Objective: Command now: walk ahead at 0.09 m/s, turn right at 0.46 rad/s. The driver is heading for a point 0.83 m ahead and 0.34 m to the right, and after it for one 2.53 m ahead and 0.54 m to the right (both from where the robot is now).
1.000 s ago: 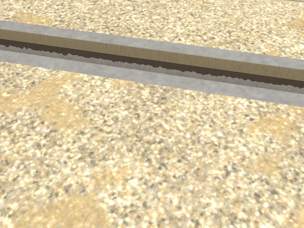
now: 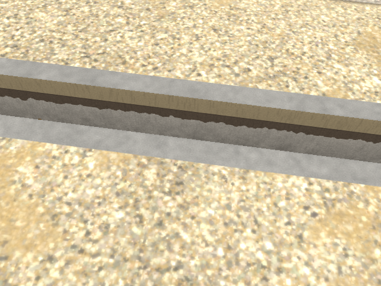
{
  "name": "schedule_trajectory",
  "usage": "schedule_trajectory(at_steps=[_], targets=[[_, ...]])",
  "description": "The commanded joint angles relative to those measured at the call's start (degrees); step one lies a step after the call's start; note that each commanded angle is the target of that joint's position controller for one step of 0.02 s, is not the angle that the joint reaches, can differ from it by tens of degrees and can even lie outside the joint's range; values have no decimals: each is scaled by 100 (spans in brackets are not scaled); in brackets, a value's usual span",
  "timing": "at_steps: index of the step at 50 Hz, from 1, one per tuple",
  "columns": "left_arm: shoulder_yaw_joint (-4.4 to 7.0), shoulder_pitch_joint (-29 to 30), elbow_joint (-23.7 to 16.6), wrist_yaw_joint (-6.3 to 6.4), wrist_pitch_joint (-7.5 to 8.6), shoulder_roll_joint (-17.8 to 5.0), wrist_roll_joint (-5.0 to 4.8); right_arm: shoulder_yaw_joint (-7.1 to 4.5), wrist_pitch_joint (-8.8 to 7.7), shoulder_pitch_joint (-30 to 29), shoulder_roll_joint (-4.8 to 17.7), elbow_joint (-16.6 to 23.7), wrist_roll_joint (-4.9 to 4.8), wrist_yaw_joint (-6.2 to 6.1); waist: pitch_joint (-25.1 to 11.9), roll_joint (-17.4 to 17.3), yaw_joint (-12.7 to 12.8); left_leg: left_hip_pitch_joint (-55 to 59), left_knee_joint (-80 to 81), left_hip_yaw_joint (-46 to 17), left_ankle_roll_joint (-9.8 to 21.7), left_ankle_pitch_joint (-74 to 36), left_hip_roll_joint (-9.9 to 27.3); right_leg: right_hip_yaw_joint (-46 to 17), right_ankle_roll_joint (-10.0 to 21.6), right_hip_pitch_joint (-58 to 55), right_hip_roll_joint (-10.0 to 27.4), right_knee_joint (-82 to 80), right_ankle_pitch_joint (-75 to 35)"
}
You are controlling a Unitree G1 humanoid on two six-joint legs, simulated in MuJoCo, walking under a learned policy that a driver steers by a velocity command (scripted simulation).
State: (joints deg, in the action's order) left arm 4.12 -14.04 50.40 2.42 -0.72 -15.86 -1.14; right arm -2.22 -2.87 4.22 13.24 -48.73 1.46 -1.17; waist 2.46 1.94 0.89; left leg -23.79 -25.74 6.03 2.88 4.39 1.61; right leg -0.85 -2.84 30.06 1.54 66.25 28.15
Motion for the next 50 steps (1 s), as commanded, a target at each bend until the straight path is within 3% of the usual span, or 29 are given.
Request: schedule_trajectory(at_steps=[1,5,9,11,12,13,14,15,16,17,18,19,22,25,29,33,35,36,37,38,39,40,41,42,46,50], targets=[[109,-730,-285,59,-160,-176,36,-223,-29,-117,868,231,36,-88,-744,-974,146,371,1374,-964,1192,-233,1555,58,13,-284,246,-351,-421],[132,-285,-571,-38,-190,-272,53,-300,62,-270,1077,220,-64,-191,-900,-911,84,581,1454,-646,1151,55,1717,162,132,-604,338,-1298,-901],[191,-70,-756,-150,-235,-397,57,-359,202,-216,1229,146,-179,-186,-839,-932,36,897,1317,-479,941,502,1852,386,328,-957,240,-2143,-834],[226,-284,-721,-206,-246,-390,71,-370,281,-276,1238,117,-264,-172,-817,-846,201,910,962,-281,674,822,1757,596,548,-1459,83,-3090,-1232],[281,-492,-641,-206,-252,-476,94,-349,323,-155,1105,55,-287,-158,-799,-688,253,750,565,-119,417,1049,1572,591,727,-1826,-62,-3558,-1401],[361,-648,-643,-171,-247,-725,130,-311,375,80,867,-46,-281,-111,-526,24,248,220,-479,309,-50,1489,1128,-222,1038,-2113,320,-4460,-1891],[459,-598,-839,-58,-257,-1364,124,-237,375,158,546,145,-60,-40,-322,1769,-88,-1430,-2378,723,-651,3145,238,-2318,1741,-2658,1727,-4705,-3504],[447,-592,-949,-105,-100,-1489,331,-325,320,-578,764,404,-48,-86,-384,1395,240,-1752,-3311,-398,-600,3301,-101,-2923,2320,-1943,2017,-5093,-2991],[424,-263,-1011,-130,62,-1379,370,-380,322,-689,917,437,-148,-114,-331,858,65,-1788,-3697,-741,-478,2712,-32,-2437,2057,-1868,1696,-5168,-2635],[407,109,-1084,-117,156,-1275,250,-416,333,-459,954,323,-166,-151,-363,651,-139,-1800,-3745,-865,-400,2139,24,-2052,1687,-1881,1442,-5097,-2453],[333,358,-1172,-109,180,-1044,142,-452,350,-292,997,163,-105,-195,-489,469,-195,-1717,-3816,-916,-405,1830,67,-1813,1454,-1919,1287,-5001,-2450],[287,468,-1211,-86,181,-942,92,-464,347,-202,984,133,-54,-210,-557,476,-247,-1577,-3931,-905,-438,1557,31,-1654,1405,-1850,1177,-4949,-2668],[218,171,-1197,-22,181,-780,107,-454,284,-206,855,177,-127,-194,-760,463,-189,-1496,-3776,-971,-494,1214,-85,-1600,1446,-2196,1034,-4841,-3096],[266,-14,-1205,37,140,-902,64,-397,243,-417,738,273,-149,-181,-710,574,-43,-1529,-2825,-1052,-605,1185,-137,-1796,1472,-2539,1002,-4758,-2920],[324,76,-1329,43,60,-1059,83,-355,196,-476,739,310,-181,-91,-663,694,50,-879,-1924,-1058,-690,1367,-253,-2088,1574,-2237,939,-4678,-2638],[303,192,-1412,-26,42,-1020,24,-369,47,-355,855,355,-274,59,-650,790,69,-96,-1067,-947,-522,1632,-374,-2662,1616,-1735,773,-4962,-318],[267,353,-1458,-23,38,-965,11,-394,-75,5,868,282,-318,117,-599,763,-182,669,-160,-877,-357,1324,-386,-2791,1471,-1437,561,-4833,163],[220,417,-1474,-5,34,-847,16,-417,-126,372,889,148,-313,131,-620,646,-365,1292,422,-788,-226,943,-284,-2611,1290,-1164,364,-4578,279],[129,388,-1502,7,54,-540,43,-476,-161,943,1099,-13,-230,119,-875,205,-511,2390,576,-1348,33,1072,427,-2184,982,-388,30,-3701,590],[0,271,-1546,-27,109,-44,46,-507,-145,1442,1418,-98,-98,76,-1042,-969,-462,3128,957,-2897,534,2246,1588,-951,586,674,-763,-1925,716],[93,563,-1873,-40,233,-478,-35,-573,-214,1387,1723,-109,31,155,-365,-1605,-433,2589,1544,-4614,1268,3367,2254,-1002,578,1815,-689,-1178,680],[175,547,-1755,-61,295,-834,-38,-476,-275,985,1313,47,-47,144,90,-1208,-313,2356,1614,-4227,1249,3679,2089,-1195,557,2002,-381,-708,133],[204,374,-1586,-95,318,-868,-5,-396,-292,789,1016,84,-149,112,198,-1147,-222,2341,1619,-3607,972,3346,1714,-1138,508,2017,-316,-607,-383],[200,297,-1492,-115,341,-793,41,-358,-285,758,939,110,-185,98,138,-1060,-185,2363,1634,-3163,778,2956,1481,-1000,462,1951,-236,-602,-715],[76,725,-1625,-225,486,-406,84,-311,-309,1219,940,-53,-175,88,113,-861,-376,2216,1817,-2043,763,1118,1149,-321,272,1728,121,-950,-1858],[-62,1372,-1884,-300,540,-132,24,-302,-252,1554,1110,-120,-231,93,183,-932,-661,1925,1813,-1385,716,264,977,107,180,1008,188,-2356,-2378]])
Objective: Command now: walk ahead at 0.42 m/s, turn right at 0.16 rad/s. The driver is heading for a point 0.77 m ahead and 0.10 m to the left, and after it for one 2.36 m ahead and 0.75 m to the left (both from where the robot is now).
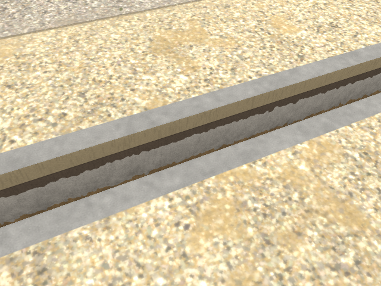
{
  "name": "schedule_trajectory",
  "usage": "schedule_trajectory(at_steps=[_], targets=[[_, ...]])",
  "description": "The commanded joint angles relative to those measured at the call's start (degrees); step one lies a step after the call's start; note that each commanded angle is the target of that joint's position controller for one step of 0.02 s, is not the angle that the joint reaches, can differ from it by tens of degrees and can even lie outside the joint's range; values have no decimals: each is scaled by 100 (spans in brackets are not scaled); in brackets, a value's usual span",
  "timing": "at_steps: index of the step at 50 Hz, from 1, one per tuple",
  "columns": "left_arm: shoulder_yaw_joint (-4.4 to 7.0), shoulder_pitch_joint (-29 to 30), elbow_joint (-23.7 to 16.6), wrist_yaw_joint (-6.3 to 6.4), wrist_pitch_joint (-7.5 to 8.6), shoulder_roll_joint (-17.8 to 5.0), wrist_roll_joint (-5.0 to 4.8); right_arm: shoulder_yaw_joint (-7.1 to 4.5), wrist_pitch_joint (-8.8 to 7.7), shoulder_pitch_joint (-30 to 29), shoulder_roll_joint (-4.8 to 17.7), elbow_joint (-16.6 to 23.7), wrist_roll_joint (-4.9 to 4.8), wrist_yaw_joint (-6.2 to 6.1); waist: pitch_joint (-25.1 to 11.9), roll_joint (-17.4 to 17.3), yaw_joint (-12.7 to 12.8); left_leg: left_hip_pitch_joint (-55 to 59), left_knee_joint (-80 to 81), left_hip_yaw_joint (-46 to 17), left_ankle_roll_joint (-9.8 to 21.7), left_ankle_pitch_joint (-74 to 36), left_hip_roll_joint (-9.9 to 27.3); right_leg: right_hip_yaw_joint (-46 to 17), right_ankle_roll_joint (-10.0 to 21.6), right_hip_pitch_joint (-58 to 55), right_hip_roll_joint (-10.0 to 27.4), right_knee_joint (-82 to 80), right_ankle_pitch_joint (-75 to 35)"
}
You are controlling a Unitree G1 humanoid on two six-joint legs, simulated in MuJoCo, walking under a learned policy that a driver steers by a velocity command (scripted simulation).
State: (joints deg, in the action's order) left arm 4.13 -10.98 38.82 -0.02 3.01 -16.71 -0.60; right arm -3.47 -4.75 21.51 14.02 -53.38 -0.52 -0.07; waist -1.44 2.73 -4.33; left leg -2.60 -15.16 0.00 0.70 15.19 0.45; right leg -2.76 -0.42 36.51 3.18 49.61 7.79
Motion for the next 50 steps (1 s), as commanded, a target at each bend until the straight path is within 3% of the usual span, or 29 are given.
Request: schedule_trajectory(at_steps=[1,5,7,8,9,10,11,12,13,14,15,17,19,22,25,28,32,34,35,36,37,38,39,40,41,42,44,47,50], targets=[[-71,1152,-760,-89,176,-43,-55,-180,-49,-112,1102,338,-45,-9,584,-1031,-172,-262,722,-691,923,-904,1096,377,-62,115,-23,-996,-369],[-30,1265,-868,-197,185,-218,-128,-190,19,121,1239,275,-134,45,664,-1127,-102,-126,544,-761,904,-1231,1433,485,180,-537,-149,-1659,-136],[87,688,-742,-195,185,-441,-106,-211,69,-6,1343,287,-167,36,376,-1146,372,-42,-99,-582,758,-2685,1439,610,436,-1505,-358,-2045,-92],[221,-89,-486,-156,166,-666,-84,-179,78,16,1252,290,-161,26,-123,-951,759,-191,-1066,-268,618,-3603,1174,688,616,-2611,-494,-2223,-122],[345,-1131,-259,-85,137,-955,-50,-85,57,-78,1017,397,-69,19,-877,-653,1234,-1122,-2519,-23,387,-3019,916,45,884,-4244,124,-2065,-38],[468,-1740,-155,-52,102,-1649,43,136,-56,354,346,649,27,44,-1783,1076,1112,-3312,-4904,232,-18,-114,44,-2665,1754,-6203,1805,-2464,820],[340,-1868,-95,-89,119,-1189,40,57,-188,256,654,545,-78,62,-2097,1116,1177,-3883,-5742,-603,56,1640,-40,-4020,1942,-5986,2046,-3292,1429],[207,-1346,-122,-120,146,-899,31,-69,-231,-197,1056,715,-227,89,-1063,811,1032,-4370,-6036,-541,170,1275,308,-3134,1648,-5239,1821,-3349,1422],[136,-919,-174,-135,146,-690,15,-54,-229,-495,1008,764,-211,87,-559,476,870,-4256,-5825,-392,223,745,563,-2338,1484,-4431,1517,-3440,1082],[78,-577,-195,-170,149,-516,25,-61,-194,-599,928,766,-113,77,-174,277,700,-4083,-5480,-340,189,370,704,-1790,1402,-3758,1227,-3625,710],[54,-365,-207,-185,179,-426,57,-84,-129,-512,865,739,-57,73,-14,362,502,-3734,-5216,-375,165,79,844,-1413,1325,-3244,1024,-3821,395],[69,-266,-132,-182,246,-413,40,-41,-7,-368,605,681,-54,75,82,321,314,-3445,-5011,-297,72,-216,859,-1059,1387,-2778,905,-4117,0],[104,-373,2,-150,315,-516,47,-36,60,-594,561,768,-8,48,250,174,277,-3680,-4615,-293,-33,-621,864,-784,1452,-2666,906,-4269,-384],[116,-621,195,-75,304,-577,33,-11,23,-1215,510,970,43,74,439,52,415,-3934,-3552,-284,-104,-1549,809,-447,1376,-2771,838,-4307,-737],[143,-903,355,-8,245,-700,-12,58,-74,-1890,385,1161,11,176,573,7,648,-3635,-2456,-65,-67,-2317,583,-134,1243,-2763,753,-4297,-709],[172,-1237,569,33,190,-810,-64,73,-112,-2373,430,1370,-22,266,692,5,795,-3557,-1912,-58,11,-2400,440,-136,1199,-3124,931,-4139,-675],[178,-1386,779,74,79,-834,-83,27,-90,-2443,589,1532,-27,351,581,143,667,-3409,-1492,-2,293,-1445,259,-219,1030,-3967,1205,-3558,-1550],[176,-1257,770,116,-19,-899,-73,-126,-93,-1561,832,1357,17,309,-27,249,159,-2071,-1343,380,525,-1217,-133,6,847,-4042,963,-2393,-3483],[102,-1237,716,156,-57,-779,-23,-264,-83,-576,1144,1109,61,262,-732,155,-252,-482,-1547,186,741,-1596,76,251,631,-3352,620,-1045,-3324],[-44,-1665,574,178,-4,-366,164,-375,-44,227,1669,1023,110,205,-1749,-966,-241,1557,-1800,-1634,1291,-2029,1460,401,323,-1705,15,1044,-907],[-171,-2268,678,118,124,72,28,-319,-12,371,1572,928,2,268,-2525,-2225,-42,2713,-620,-4274,2095,-728,2320,-245,67,-71,-827,2645,2547],[0,-1813,661,89,212,-602,-134,-231,21,140,1201,976,-46,268,-1868,-1378,-194,2229,-274,-4091,1809,218,2129,-691,150,548,-469,3157,2484],[46,-1123,463,92,241,-744,-243,-171,52,-172,969,996,-23,216,-982,-899,-170,1374,-267,-3127,1530,270,1932,-419,220,804,-208,3119,2128],[20,-811,363,137,225,-676,-156,-103,51,-540,859,1026,52,208,-438,-428,76,379,-107,-2502,1385,-92,1685,-263,229,605,91,2681,1623],[46,-732,326,152,176,-625,-55,-70,25,-828,700,1075,127,200,-221,-506,280,-262,62,-2095,1302,-203,1448,-269,258,314,310,2242,1235],[32,-944,382,123,109,-518,-39,-51,10,-902,642,1070,196,202,-154,-704,442,-649,232,-1870,1299,-247,1264,-291,263,-28,400,2075,981],[8,-1118,481,118,15,-338,-43,-76,-69,-857,629,1008,150,214,-36,-743,566,-985,524,-1554,1390,-451,1171,-247,237,-188,430,1741,769],[-28,-536,319,165,20,-334,26,-148,-78,-569,833,872,106,155,223,-562,480,-844,652,-1220,1442,-1314,1199,-255,79,391,522,833,47],[-77,-85,264,79,85,-213,67,-149,17,-291,841,795,66,80,188,-599,337,-559,551,-814,1234,-1742,1059,-144,49,472,473,-126,-905]])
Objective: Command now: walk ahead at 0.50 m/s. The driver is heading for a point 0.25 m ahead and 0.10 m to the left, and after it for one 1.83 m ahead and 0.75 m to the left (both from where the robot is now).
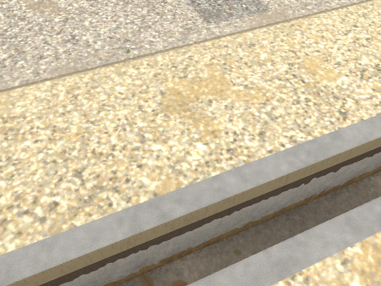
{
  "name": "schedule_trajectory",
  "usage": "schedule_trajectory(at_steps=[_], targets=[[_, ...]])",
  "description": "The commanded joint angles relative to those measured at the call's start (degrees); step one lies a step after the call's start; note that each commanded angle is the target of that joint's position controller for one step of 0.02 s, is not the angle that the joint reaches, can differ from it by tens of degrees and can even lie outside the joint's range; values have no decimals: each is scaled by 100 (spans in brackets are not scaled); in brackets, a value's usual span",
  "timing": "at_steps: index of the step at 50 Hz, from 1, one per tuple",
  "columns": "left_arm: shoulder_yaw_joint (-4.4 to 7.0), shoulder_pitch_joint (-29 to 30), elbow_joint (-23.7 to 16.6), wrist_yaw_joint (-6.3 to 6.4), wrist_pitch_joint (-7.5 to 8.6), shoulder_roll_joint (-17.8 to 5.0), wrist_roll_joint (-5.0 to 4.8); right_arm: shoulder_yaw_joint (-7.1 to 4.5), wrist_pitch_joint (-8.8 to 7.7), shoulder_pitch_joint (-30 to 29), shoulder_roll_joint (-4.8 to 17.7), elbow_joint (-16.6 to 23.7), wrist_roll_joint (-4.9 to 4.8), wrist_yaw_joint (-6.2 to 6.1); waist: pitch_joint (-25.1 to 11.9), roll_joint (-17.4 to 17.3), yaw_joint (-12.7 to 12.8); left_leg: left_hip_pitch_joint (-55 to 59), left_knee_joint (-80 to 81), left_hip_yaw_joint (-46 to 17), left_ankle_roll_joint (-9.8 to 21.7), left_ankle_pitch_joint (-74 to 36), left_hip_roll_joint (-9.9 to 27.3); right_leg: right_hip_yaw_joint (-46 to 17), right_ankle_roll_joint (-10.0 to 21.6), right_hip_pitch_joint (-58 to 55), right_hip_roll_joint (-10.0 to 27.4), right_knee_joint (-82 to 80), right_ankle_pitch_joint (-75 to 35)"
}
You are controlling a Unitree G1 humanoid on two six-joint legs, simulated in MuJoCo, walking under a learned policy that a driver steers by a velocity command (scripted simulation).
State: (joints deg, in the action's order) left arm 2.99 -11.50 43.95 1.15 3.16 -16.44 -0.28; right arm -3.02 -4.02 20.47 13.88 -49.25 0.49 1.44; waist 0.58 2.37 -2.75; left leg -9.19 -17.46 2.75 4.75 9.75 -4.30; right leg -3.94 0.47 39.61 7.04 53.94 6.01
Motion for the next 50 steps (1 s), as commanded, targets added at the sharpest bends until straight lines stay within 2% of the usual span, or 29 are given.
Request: schedule_trajectory(at_steps=[1,3,5,7,10,11,12,13,14,15,16,17,19,20,22,26,27,30,31,32,33,34,35,36,37,39,42,45,50], targets=[[18,141,-270,-74,89,-211,26,-195,-12,-84,861,331,-63,-99,84,-535,117,89,775,-1007,755,-1152,1494,2,-36,143,60,-909,-995],[-32,550,-339,-131,136,-140,20,-205,11,116,913,273,-91,-134,266,-509,-39,-31,780,-895,658,-941,1403,143,-13,-126,-71,-1548,-1373],[-65,905,-436,-224,193,-65,72,-184,79,346,895,159,-119,-174,418,-547,-150,-53,502,-843,600,-1639,1367,274,1,-441,-278,-2064,-1503],[-56,1109,-514,-323,245,-103,71,-183,189,546,886,94,-118,-222,329,-602,-217,277,39,-984,586,-2226,1436,309,24,-623,-494,-2431,-1324],[94,705,-479,-404,387,-455,134,-233,292,528,1069,84,-168,-295,-35,-757,100,627,-697,-1319,346,-2412,1412,245,173,-1380,-678,-3006,-1345],[186,235,-355,-355,415,-675,205,-231,307,422,1069,163,-97,-318,-369,-677,328,532,-1305,-1263,150,-2435,1131,224,280,-2195,-596,-3087,-2069],[263,-314,-382,-315,429,-1025,320,-149,300,450,826,374,16,-339,-1228,-224,468,-267,-2542,-1105,-78,-1214,706,-317,589,-3767,231,-2308,-4026],[320,-741,-387,-292,315,-1134,242,35,275,1149,191,344,-2,-320,-2112,1057,524,-2053,-4669,-674,-489,1733,33,-1637,1494,-5702,1656,-2150,-4816],[263,-904,-417,-271,213,-854,78,-2,258,1113,521,427,-130,-277,-2765,1488,668,-2609,-5772,-979,-569,3331,-16,-2320,1693,-5897,1952,-2544,-3685],[210,-698,-521,-215,98,-641,53,-161,324,629,999,584,-260,-277,-2227,1008,744,-3083,-6285,-1007,-633,2916,255,-1983,1523,-5474,1709,-2822,-2513],[154,-335,-571,-156,11,-493,106,-216,440,178,1086,691,-270,-325,-1570,603,667,-3197,-6327,-809,-688,2549,383,-1486,1354,-4731,1473,-3025,-2097],[132,49,-593,-150,-39,-441,140,-236,591,123,999,745,-225,-367,-1076,447,451,-2969,-6138,-793,-748,2241,536,-1134,1347,-3817,1387,-3265,-1802],[123,707,-648,-202,-82,-369,229,-232,896,391,702,733,-178,-429,-503,545,31,-2067,-5531,-624,-795,2032,701,-481,1203,-2334,1102,-3736,-1025],[144,917,-675,-213,-75,-406,271,-224,965,468,594,746,-159,-462,-426,580,-76,-1805,-5265,-508,-802,1935,688,-246,1189,-1994,1028,-3852,-917],[193,1136,-696,-180,-72,-522,218,-227,1006,354,609,859,-135,-477,-484,579,-120,-1516,-4576,-429,-740,1645,779,28,1197,-1882,1071,-3909,-832],[297,1151,-602,-121,-234,-777,71,-203,1002,-195,746,1130,-87,-293,-648,663,82,-1104,-3371,-247,-569,1119,860,261,1160,-2267,1238,-3881,-226],[319,1066,-534,-88,-296,-869,78,-214,946,-304,766,1225,-69,-217,-724,680,128,-956,-3280,-168,-512,1008,799,224,1133,-2342,1230,-3933,59],[337,1161,-377,-50,-478,-829,-74,-292,876,-69,792,1152,-73,-102,-598,520,-87,-378,-2052,115,-210,496,603,582,693,-2299,1072,-3524,940],[330,1080,-270,-45,-528,-710,-139,-333,851,30,856,1125,10,-98,-339,269,-135,-177,-1500,-107,-40,244,575,792,365,-1997,843,-3055,1343],[298,920,-225,-78,-550,-464,-103,-436,858,132,1308,1178,89,-211,36,-918,-81,-58,-380,-1612,365,-236,1434,1382,-196,-1276,197,-1561,1788],[275,1205,-633,-64,-469,-442,-27,-548,836,31,2118,1332,157,-293,333,-2071,5,-234,183,-3611,1324,-1016,2514,1044,-541,-10,-708,-256,3168],[297,1759,-783,-17,-423,-560,62,-528,707,-118,2055,1450,299,-316,137,-1594,-224,-415,312,-3633,1526,-798,2438,191,-450,164,-766,785,3094],[333,1601,-777,1,-415,-592,20,-467,590,-441,1840,1531,262,-335,9,-1418,27,-279,188,-3164,1254,-529,2257,7,-365,316,-693,1216,2558],[384,1328,-619,57,-442,-682,61,-407,548,-791,1604,1643,130,-347,-83,-1105,183,-268,52,-2721,904,-488,1999,-32,-343,227,-610,1322,2064],[427,1101,-482,151,-489,-787,87,-334,521,-1054,1363,1692,-6,-343,-165,-1117,285,-277,-59,-2455,677,-653,1859,-80,-353,60,-550,1353,1773],[414,991,-464,170,-503,-724,100,-255,523,-1016,1213,1729,-75,-369,-390,-1025,319,-271,-123,-2243,590,-939,1656,-39,-390,-274,-663,1498,1369],[355,1200,-567,161,-464,-627,28,-264,521,-729,1265,1740,-93,-412,-507,-935,140,285,-238,-2309,642,-1021,1585,-130,-435,-162,-745,913,1001],[285,1317,-626,128,-413,-544,30,-311,583,-658,1365,1778,-95,-435,-513,-1141,20,508,-342,-2497,621,-866,1503,-172,-480,-335,-794,-61,1063],[213,1334,-690,-47,-322,-526,13,-366,744,-847,1526,1977,-52,-363,-425,-1276,-56,104,-309,-3068,697,-85,1415,-166,-338,-1002,-944,-1018,1399]])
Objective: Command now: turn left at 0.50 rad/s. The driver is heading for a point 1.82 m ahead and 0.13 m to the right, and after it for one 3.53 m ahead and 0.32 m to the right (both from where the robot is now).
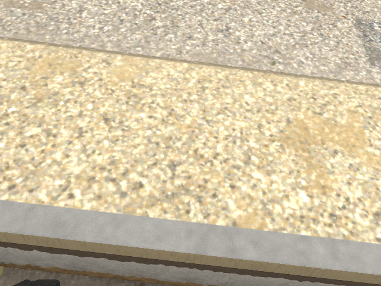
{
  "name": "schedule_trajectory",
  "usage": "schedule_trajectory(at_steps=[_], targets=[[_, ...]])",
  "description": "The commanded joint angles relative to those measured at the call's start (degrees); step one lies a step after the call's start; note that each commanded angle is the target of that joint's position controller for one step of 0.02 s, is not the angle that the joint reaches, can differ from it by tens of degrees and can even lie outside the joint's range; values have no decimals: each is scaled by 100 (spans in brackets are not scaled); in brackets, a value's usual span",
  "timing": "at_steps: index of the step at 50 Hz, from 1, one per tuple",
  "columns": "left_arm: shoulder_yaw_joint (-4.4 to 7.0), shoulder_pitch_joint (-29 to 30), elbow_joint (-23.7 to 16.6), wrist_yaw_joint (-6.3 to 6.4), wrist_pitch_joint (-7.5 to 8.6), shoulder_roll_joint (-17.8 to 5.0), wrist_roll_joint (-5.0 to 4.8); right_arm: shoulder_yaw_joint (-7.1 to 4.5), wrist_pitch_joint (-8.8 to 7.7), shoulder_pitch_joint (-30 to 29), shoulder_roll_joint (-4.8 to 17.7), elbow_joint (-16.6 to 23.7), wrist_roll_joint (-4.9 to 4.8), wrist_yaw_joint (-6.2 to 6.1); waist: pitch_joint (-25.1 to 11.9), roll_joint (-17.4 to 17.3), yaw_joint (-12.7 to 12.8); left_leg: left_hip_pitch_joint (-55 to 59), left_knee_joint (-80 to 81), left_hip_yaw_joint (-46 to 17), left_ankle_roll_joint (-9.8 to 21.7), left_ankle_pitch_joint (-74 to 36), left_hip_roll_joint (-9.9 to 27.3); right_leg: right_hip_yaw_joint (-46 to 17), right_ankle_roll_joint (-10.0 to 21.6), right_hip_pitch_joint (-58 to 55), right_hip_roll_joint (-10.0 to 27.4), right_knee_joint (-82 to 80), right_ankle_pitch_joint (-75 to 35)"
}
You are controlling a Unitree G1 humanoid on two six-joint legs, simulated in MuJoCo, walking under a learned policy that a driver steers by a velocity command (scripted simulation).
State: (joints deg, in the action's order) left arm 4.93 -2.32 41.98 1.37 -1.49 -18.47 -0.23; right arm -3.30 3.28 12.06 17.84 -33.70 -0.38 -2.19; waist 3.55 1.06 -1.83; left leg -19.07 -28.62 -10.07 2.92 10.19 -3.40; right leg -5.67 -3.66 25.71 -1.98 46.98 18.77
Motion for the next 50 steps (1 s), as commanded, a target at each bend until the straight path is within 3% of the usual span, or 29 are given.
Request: schedule_trajectory(at_steps=[1,3,5,7,8,9,10,11,14,17,19,22,25,39,50], targets=[[12,326,-464,-104,168,-344,1,-325,39,-77,1091,458,47,11,-768,-1151,-143,1073,766,-1830,876,-164,1315,-5,118,236,-5,-465,148],[-11,163,-426,-180,216,-332,7,-290,71,-144,1014,499,32,63,-851,-1205,-132,1033,685,-1935,882,-422,1272,25,187,-113,27,-777,225],[-14,-154,-329,-251,263,-331,47,-273,69,-266,989,514,-53,101,-931,-1077,-14,920,456,-1951,813,-874,1211,108,246,-671,69,-1523,-146],[-33,-441,-266,-276,270,-275,158,-208,48,-277,822,482,-75,115,-1008,-932,167,503,284,-1770,504,-473,951,229,447,-1644,243,-2558,-1133],[-33,-545,-322,-265,254,-456,265,-145,9,-152,628,455,-20,131,-1098,-467,128,22,-176,-1416,173,293,662,-232,695,-2232,915,-2628,-1713],[-30,-251,-350,-247,224,-721,327,-97,-57,212,415,445,13,165,-966,692,-256,-498,-754,-524,-191,1404,-114,-976,1227,-2299,1572,-2550,-2767],[-89,-206,-317,-234,206,-542,330,-112,-115,29,597,504,82,155,-824,1056,-132,-437,-813,-256,-414,1708,16,-1502,1649,-1778,1879,-2857,-2350],[-125,-24,-363,-214,202,-436,257,-163,-152,-167,761,500,94,150,-679,885,-67,-399,-910,-182,-517,1518,154,-1390,1602,-1765,1712,-2897,-1940],[-133,31,-327,-142,197,-579,86,-118,-148,-264,595,461,178,152,-563,687,-13,228,-147,64,-599,503,347,-915,1140,-1517,1266,-2775,-1352],[-245,-286,-204,-188,196,-388,126,-50,-122,-261,457,478,197,214,-484,525,47,730,176,27,-430,73,382,-525,791,-1133,863,-2810,-278],[-299,-325,-230,-239,204,-308,127,-65,-127,-234,564,464,183,249,-307,198,97,578,245,-65,-275,133,420,-278,692,-1042,670,-2699,154],[-325,-502,-216,-234,209,-327,99,-46,-183,-257,534,469,189,265,-337,-131,169,481,319,-156,-263,-66,460,-137,665,-1172,601,-2435,-150],[-355,-559,-182,-125,182,-355,107,-22,-204,-261,524,450,199,175,-485,-322,207,596,427,-208,-295,-369,459,-49,636,-1337,553,-2390,-555],[-442,-734,151,-58,190,-422,68,3,-199,-77,463,457,189,56,-502,-77,179,768,500,-165,-321,-560,447,9,598,-1391,496,-2455,-797],[-486,-843,419,27,151,-487,80,28,-228,41,447,347,153,-61,-504,-147,205,771,490,-25,-319,-776,393,-12,641,-1457,459,-2521,-1119]])
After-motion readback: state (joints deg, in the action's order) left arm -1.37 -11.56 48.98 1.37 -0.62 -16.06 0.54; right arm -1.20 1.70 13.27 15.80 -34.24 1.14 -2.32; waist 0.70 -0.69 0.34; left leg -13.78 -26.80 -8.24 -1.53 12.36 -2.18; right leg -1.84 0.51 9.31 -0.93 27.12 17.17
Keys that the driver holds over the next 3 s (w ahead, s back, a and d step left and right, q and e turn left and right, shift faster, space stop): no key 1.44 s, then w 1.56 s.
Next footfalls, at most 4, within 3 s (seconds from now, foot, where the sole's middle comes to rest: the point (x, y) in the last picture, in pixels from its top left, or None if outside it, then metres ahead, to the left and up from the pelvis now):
0.16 right None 0.05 -0.16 -0.78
2.32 right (237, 209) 0.73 -0.24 -0.78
2.92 left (165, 150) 1.00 0.04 -0.78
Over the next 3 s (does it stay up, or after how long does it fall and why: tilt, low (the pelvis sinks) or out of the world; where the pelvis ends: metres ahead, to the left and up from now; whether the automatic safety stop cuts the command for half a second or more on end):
stays up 0.88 -0.07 -0.01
